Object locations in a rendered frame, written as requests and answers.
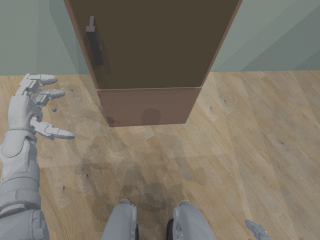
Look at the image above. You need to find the robot left upper arm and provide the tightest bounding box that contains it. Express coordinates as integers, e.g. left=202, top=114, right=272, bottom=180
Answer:
left=0, top=209, right=50, bottom=240

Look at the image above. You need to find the robot left thigh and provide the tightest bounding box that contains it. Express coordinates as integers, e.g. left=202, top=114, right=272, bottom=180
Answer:
left=100, top=203, right=137, bottom=240

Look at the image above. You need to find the cupboard door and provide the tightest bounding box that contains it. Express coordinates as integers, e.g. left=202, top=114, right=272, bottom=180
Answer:
left=70, top=0, right=239, bottom=90

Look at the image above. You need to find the left robot forearm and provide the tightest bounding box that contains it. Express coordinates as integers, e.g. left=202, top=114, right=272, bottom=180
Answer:
left=0, top=129, right=41, bottom=219

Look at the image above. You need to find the robot right shin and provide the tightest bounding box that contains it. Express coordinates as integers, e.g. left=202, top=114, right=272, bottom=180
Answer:
left=172, top=200, right=190, bottom=240

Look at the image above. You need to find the left robot hand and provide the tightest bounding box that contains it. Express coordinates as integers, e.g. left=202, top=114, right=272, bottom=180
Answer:
left=8, top=73, right=75, bottom=141

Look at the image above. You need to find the right robot hand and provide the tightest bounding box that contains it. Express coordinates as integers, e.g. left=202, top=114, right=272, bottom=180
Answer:
left=245, top=220, right=274, bottom=240

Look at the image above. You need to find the handle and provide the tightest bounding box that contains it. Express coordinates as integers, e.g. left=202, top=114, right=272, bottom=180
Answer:
left=86, top=16, right=104, bottom=66

